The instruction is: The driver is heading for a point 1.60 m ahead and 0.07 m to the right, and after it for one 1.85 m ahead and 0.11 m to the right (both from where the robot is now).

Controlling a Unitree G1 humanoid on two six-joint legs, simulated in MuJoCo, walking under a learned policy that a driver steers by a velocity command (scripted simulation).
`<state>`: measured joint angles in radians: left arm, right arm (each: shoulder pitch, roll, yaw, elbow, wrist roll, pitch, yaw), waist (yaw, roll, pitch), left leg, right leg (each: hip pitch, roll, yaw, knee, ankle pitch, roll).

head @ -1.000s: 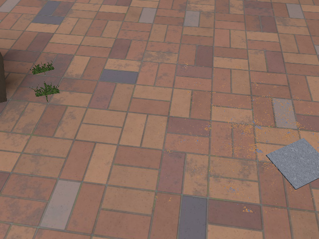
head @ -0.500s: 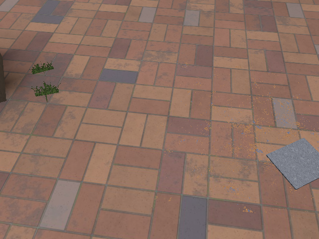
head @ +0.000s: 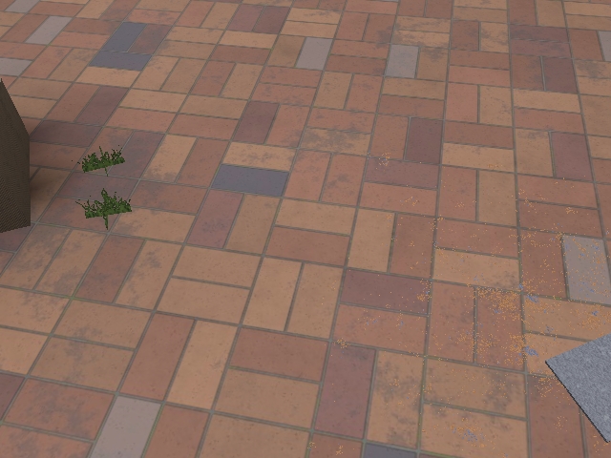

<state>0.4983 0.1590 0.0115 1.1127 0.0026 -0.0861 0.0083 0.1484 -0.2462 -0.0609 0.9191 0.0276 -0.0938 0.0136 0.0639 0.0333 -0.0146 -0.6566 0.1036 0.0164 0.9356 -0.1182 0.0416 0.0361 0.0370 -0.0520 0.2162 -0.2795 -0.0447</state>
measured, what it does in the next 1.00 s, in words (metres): walks ahead: left foot, then right foot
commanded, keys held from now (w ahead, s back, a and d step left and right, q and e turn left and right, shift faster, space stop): w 1.00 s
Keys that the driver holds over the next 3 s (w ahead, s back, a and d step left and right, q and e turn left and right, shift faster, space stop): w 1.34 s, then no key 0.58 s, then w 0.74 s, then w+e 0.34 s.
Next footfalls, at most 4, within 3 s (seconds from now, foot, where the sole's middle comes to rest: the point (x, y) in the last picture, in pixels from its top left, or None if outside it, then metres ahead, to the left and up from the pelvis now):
0.20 left None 0.31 0.14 -0.78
0.76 right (389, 409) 0.63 -0.09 -0.78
1.30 left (293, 291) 0.95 0.15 -0.78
1.74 right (377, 242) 1.13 -0.08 -0.78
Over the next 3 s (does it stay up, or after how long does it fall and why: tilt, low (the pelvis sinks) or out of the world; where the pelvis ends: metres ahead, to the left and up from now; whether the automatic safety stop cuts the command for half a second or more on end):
stays up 1.38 0.09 0.00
